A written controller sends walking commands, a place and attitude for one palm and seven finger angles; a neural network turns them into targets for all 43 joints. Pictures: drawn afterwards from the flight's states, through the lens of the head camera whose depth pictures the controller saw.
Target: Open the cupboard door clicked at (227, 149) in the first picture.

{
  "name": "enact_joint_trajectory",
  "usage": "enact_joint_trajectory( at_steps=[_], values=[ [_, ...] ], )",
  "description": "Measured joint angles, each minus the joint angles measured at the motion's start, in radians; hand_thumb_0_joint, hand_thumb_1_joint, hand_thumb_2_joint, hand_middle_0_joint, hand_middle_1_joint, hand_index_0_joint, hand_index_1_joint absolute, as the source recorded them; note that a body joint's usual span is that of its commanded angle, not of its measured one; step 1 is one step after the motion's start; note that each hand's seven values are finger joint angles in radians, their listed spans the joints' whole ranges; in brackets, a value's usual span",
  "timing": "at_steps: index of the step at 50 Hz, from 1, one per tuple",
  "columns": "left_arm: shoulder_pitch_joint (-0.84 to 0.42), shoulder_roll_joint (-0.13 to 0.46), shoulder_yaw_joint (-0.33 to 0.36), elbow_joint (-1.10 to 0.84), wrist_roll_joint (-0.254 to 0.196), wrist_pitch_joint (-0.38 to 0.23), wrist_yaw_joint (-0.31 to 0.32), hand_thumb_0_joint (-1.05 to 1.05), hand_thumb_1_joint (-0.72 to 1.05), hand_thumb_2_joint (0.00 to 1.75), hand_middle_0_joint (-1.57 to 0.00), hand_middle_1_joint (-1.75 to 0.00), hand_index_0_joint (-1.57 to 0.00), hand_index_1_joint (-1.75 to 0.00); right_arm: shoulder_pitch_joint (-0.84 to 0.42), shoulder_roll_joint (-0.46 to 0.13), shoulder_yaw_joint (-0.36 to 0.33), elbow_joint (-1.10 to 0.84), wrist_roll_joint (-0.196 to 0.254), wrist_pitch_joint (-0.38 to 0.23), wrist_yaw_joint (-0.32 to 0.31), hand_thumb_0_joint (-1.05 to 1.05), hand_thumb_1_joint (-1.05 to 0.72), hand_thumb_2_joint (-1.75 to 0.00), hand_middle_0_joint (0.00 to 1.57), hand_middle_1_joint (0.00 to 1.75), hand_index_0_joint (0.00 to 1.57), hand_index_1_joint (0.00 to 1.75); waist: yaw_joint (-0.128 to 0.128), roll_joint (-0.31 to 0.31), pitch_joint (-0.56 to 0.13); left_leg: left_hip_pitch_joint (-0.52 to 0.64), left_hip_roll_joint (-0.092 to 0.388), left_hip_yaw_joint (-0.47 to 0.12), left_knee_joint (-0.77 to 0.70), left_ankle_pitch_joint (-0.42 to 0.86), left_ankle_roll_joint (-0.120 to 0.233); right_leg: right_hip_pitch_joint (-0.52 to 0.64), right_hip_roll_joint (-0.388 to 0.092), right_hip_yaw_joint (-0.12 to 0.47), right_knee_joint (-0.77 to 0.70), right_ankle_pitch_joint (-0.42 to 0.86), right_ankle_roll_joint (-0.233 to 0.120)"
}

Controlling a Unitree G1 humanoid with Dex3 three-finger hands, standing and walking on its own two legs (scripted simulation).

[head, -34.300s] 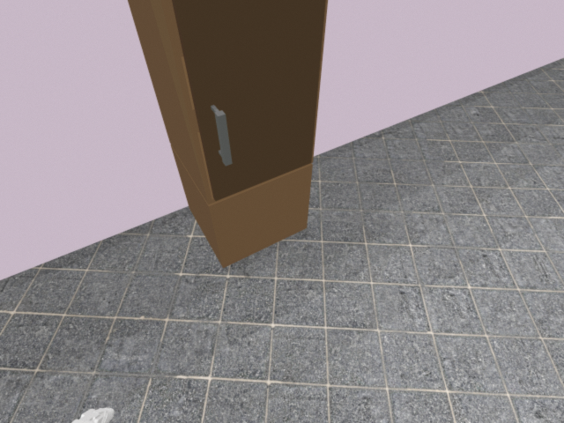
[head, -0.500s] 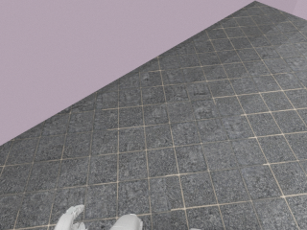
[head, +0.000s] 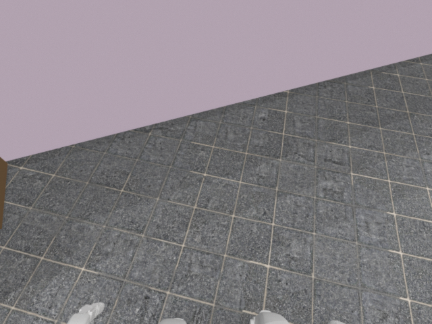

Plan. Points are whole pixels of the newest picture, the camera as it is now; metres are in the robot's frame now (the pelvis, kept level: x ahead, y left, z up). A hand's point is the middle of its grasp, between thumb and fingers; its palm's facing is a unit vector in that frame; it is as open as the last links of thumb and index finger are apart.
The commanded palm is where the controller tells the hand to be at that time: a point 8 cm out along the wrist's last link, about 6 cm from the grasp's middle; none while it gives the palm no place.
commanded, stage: turn to face it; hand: left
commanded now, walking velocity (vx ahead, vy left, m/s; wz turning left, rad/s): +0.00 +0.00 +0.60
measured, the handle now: out of the picture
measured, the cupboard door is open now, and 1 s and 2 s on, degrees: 44 44 44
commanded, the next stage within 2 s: take the last steps up to it in 1.72 s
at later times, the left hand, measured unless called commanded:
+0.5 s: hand out of the picture +0.01 +0.19 -0.19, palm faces +0.35 -0.91 -0.24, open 7.4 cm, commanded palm none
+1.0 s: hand out of the picture +0.01 +0.14 -0.16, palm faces +0.59 -0.77 -0.23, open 7.4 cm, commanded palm none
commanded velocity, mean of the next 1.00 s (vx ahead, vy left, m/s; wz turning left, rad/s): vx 0.00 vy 0.00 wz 0.60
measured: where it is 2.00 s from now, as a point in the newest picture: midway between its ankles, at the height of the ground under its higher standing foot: outside the picture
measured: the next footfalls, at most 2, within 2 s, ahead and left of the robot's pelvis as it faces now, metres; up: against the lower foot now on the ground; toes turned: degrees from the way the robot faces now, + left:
right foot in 0.08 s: +0.05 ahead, -0.14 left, +0.00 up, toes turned +1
left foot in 0.40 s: +0.03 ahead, +0.10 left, +0.00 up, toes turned +21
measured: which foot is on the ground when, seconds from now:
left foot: down 0.00-0.06, up 0.08-0.38, down 0.40-0.72, up 0.74-1.00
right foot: up 0.00-0.06, down 0.08-0.40, up 0.42-0.70, down 0.72-1.00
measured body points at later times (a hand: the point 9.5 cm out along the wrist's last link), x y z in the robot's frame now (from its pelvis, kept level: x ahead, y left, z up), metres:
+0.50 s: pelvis +0.03 -0.02 -0.01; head +0.09 +0.02 +0.43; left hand +0.00 +0.24 -0.17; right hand +0.23 -0.23 -0.14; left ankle -0.01 +0.09 -0.73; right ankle +0.01 -0.16 -0.68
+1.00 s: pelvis +0.08 -0.05 +0.00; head +0.12 -0.01 +0.45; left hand -0.02 +0.18 -0.14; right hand +0.32 -0.20 -0.14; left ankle +0.01 +0.05 -0.70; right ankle +0.10 -0.17 -0.73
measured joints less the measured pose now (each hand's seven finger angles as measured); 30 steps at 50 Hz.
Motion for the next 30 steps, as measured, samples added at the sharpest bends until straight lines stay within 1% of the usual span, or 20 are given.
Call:
enact_joint_trajectory(
  at_steps=[2, 3, 4, 6, 8, 9, 10, 12, 14, 17, 19, 20, 21, 22, 23, 24, 26, 28, 30],
  values=[
    [-0.002, -0.002, -0.003, -0.013, -0.001, -0.011, -0.001, 0.01, 0.91, 0.90, -0.20, -0.30, -0.20, -0.30, 0.006, -0.003, -0.006, 0.005, 0.002, 0.008, 0.001, 0.00, -0.91, -0.90, 0.20, 0.30, 0.21, 0.29, -0.004, 0.016, -0.005, -0.014, -0.001, -0.030, 0.024, -0.011, -0.016, 0.059, 0.018, -0.006, -0.138, 0.052, -0.004],
    [0.004, 0.000, -0.005, -0.023, 0.000, -0.020, -0.002, 0.01, 0.91, 0.90, -0.20, -0.30, -0.20, -0.30, 0.012, -0.004, -0.009, 0.005, 0.006, 0.013, 0.002, 0.00, -0.91, -0.90, 0.20, 0.30, 0.21, 0.29, -0.004, 0.016, -0.014, -0.029, -0.009, -0.042, 0.049, -0.023, -0.025, 0.100, 0.018, -0.009, -0.234, 0.091, -0.011],
    [0.009, 0.000, -0.006, -0.030, 0.004, -0.032, 0.001, 0.01, 0.91, 0.90, -0.20, -0.30, -0.20, -0.30, 0.013, -0.006, -0.014, 0.006, 0.010, 0.017, 0.003, 0.00, -0.91, -0.90, 0.20, 0.30, 0.21, 0.29, 0.000, 0.011, -0.019, -0.055, -0.018, -0.042, 0.103, -0.075, -0.025, 0.113, 0.011, -0.007, -0.274, 0.114, -0.035],
    [0.007, -0.022, -0.014, -0.029, 0.009, -0.040, 0.009, 0.00, 0.91, 0.90, -0.20, -0.30, -0.20, -0.30, 0.002, -0.023, -0.026, 0.013, 0.011, 0.028, 0.004, 0.01, -0.91, -0.90, 0.20, 0.30, 0.21, 0.29, -0.007, 0.034, -0.005, -0.120, -0.026, -0.037, 0.313, -0.217, -0.022, 0.114, 0.006, -0.039, -0.238, 0.100, -0.070],
    [0.019, -0.043, -0.021, -0.028, 0.009, -0.039, 0.016, 0.00, 0.91, 0.90, -0.20, -0.30, -0.20, -0.30, -0.009, -0.033, -0.034, 0.022, 0.009, 0.038, 0.007, 0.01, -0.91, -0.90, 0.20, 0.30, 0.20, 0.29, -0.011, 0.037, 0.004, -0.172, -0.025, -0.002, 0.510, -0.240, -0.029, 0.142, -0.008, -0.065, -0.253, 0.095, -0.082],
    [0.026, -0.051, -0.024, -0.026, 0.009, -0.038, 0.018, 0.00, 0.91, 0.90, -0.20, -0.30, -0.20, -0.30, -0.015, -0.034, -0.034, 0.024, 0.009, 0.040, 0.010, 0.01, -0.91, -0.90, 0.20, 0.30, 0.20, 0.29, -0.013, 0.033, 0.007, -0.184, -0.019, 0.018, 0.563, -0.233, -0.035, 0.157, -0.016, -0.076, -0.271, 0.100, -0.083],
    [0.033, -0.058, -0.027, -0.023, 0.009, -0.038, 0.019, 0.00, 0.91, 0.90, -0.20, -0.30, -0.20, -0.30, -0.019, -0.033, -0.034, 0.025, 0.009, 0.042, 0.013, 0.01, -0.91, -0.90, 0.20, 0.30, 0.20, 0.29, -0.015, 0.025, 0.009, -0.187, -0.012, 0.037, 0.581, -0.226, -0.041, 0.172, -0.024, -0.087, -0.290, 0.106, -0.083],
    [0.043, -0.067, -0.032, -0.015, 0.011, -0.038, 0.018, 0.00, 0.91, 0.90, -0.20, -0.30, -0.20, -0.30, -0.027, -0.028, -0.031, 0.024, 0.012, 0.042, 0.019, 0.01, -0.91, -0.90, 0.20, 0.30, 0.20, 0.29, -0.017, 0.004, 0.013, -0.168, 0.000, 0.072, 0.532, -0.222, -0.050, 0.198, -0.042, -0.109, -0.323, 0.115, -0.082],
    [0.051, -0.073, -0.036, -0.009, 0.012, -0.040, 0.015, 0.00, 0.91, 0.90, -0.20, -0.30, -0.20, -0.30, -0.036, -0.022, -0.025, 0.022, 0.015, 0.040, 0.023, 0.01, -0.91, -0.90, 0.19, 0.30, 0.20, 0.29, -0.014, -0.016, 0.018, -0.133, 0.009, 0.099, 0.427, -0.221, -0.053, 0.215, -0.058, -0.135, -0.339, 0.116, -0.079],
    [0.062, -0.072, -0.035, 0.000, 0.013, -0.043, 0.010, 0.00, 0.91, 0.90, -0.20, -0.30, -0.21, -0.30, -0.053, -0.014, -0.017, 0.016, 0.018, 0.033, 0.026, 0.01, -0.91, -0.90, 0.19, 0.30, 0.20, 0.29, -0.002, -0.039, 0.025, -0.071, 0.010, 0.129, 0.258, -0.204, -0.046, 0.223, -0.079, -0.174, -0.324, 0.096, -0.070],
    [0.072, -0.064, -0.031, 0.007, 0.010, -0.042, 0.007, 0.00, 0.91, 0.90, -0.20, -0.30, -0.21, -0.30, -0.061, -0.011, -0.011, 0.007, 0.017, 0.024, 0.026, 0.01, -0.91, -0.90, 0.19, 0.30, 0.20, 0.29, 0.003, -0.052, 0.025, -0.018, 0.005, 0.144, 0.125, -0.134, -0.035, 0.216, -0.093, -0.200, -0.280, 0.065, -0.060],
    [0.083, -0.060, -0.028, 0.008, 0.006, -0.040, 0.004, 0.00, 0.90, 0.90, -0.21, -0.30, -0.21, -0.30, -0.061, -0.014, -0.008, -0.002, 0.015, 0.016, 0.028, 0.01, -0.91, -0.90, 0.19, 0.30, 0.20, 0.29, 0.004, -0.049, 0.018, 0.013, 0.008, 0.146, 0.052, -0.045, -0.019, 0.199, -0.098, -0.212, -0.235, 0.042, -0.053],
    [0.085, -0.052, -0.024, 0.013, 0.002, -0.033, 0.002, 0.00, 0.90, 0.90, -0.21, -0.30, -0.21, -0.30, -0.062, -0.015, -0.010, -0.010, 0.012, 0.006, 0.027, 0.01, -0.91, -0.90, 0.19, 0.30, 0.20, 0.29, 0.000, -0.050, 0.013, 0.010, 0.005, 0.138, 0.042, -0.022, 0.026, 0.165, -0.101, -0.204, -0.151, 0.006, -0.035],
    [0.077, -0.039, -0.021, 0.019, 0.001, -0.021, 0.003, 0.00, 0.90, 0.90, -0.21, -0.30, -0.21, -0.30, -0.066, -0.008, -0.010, -0.015, 0.010, -0.002, 0.024, 0.01, -0.91, -0.90, 0.20, 0.30, 0.20, 0.29, 0.003, -0.062, 0.018, -0.007, -0.003, 0.130, 0.075, -0.037, 0.042, 0.125, -0.097, -0.165, -0.050, -0.056, -0.023],
    [0.067, -0.027, -0.016, 0.026, 0.002, -0.008, 0.006, 0.01, 0.91, 0.90, -0.21, -0.30, -0.21, -0.30, -0.065, -0.002, -0.007, -0.019, 0.008, -0.008, 0.020, 0.00, -0.91, -0.90, 0.20, 0.30, 0.20, 0.29, 0.006, -0.071, 0.022, -0.015, -0.007, 0.122, 0.094, -0.056, 0.044, 0.084, -0.084, -0.124, 0.045, -0.098, -0.015],
    [0.054, -0.019, -0.011, 0.034, 0.002, 0.003, 0.009, 0.01, 0.91, 0.90, -0.20, -0.30, -0.21, -0.30, -0.060, 0.003, -0.004, -0.023, 0.007, -0.011, 0.014, 0.00, -0.91, -0.90, 0.20, 0.30, 0.20, 0.29, 0.008, -0.072, 0.021, -0.019, -0.008, 0.110, 0.098, -0.066, 0.039, 0.047, -0.069, -0.092, 0.123, -0.110, -0.008],
    [0.031, -0.009, -0.004, 0.040, 0.002, 0.012, 0.010, 0.01, 0.91, 0.90, -0.20, -0.30, -0.20, -0.30, -0.048, 0.007, 0.000, -0.025, 0.004, -0.013, 0.002, 0.00, -0.91, -0.90, 0.20, 0.30, 0.20, 0.29, 0.008, -0.063, 0.019, -0.014, -0.009, 0.083, 0.073, -0.058, 0.026, -0.009, -0.045, -0.048, 0.209, -0.082, 0.001],
    [0.014, -0.006, 0.000, 0.032, 0.001, 0.011, 0.005, 0.01, 0.91, 0.90, -0.20, -0.30, -0.20, -0.30, -0.037, 0.007, 0.003, -0.018, 0.002, -0.011, -0.004, 0.00, -0.91, -0.90, 0.20, 0.30, 0.20, 0.29, 0.010, -0.046, 0.017, -0.004, -0.008, 0.057, 0.038, -0.036, 0.016, -0.034, -0.031, -0.023, 0.207, -0.050, 0.005],
    [0.003, -0.005, 0.000, 0.017, 0.000, 0.006, 0.002, 0.01, 0.91, 0.90, -0.20, -0.30, -0.20, -0.30, -0.027, 0.006, 0.004, -0.010, 0.000, -0.009, -0.005, 0.00, -0.91, -0.90, 0.20, 0.30, 0.20, 0.29, 0.009, -0.027, 0.013, 0.004, -0.005, 0.031, 0.014, -0.021, 0.010, -0.031, -0.020, -0.009, 0.139, -0.035, 0.005]
  ],
)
